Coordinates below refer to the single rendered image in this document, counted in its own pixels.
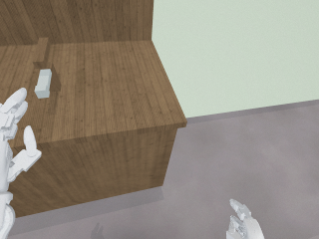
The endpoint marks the left robot forearm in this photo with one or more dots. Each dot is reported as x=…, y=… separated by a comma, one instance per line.
x=7, y=214

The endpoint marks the counter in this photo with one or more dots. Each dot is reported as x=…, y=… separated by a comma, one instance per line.
x=109, y=124

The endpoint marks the left robot hand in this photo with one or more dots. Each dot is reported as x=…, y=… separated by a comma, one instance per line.
x=10, y=113

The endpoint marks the right robot hand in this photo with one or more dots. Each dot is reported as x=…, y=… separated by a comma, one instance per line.
x=248, y=229

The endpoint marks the tap lever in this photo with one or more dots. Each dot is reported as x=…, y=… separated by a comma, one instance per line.
x=43, y=85

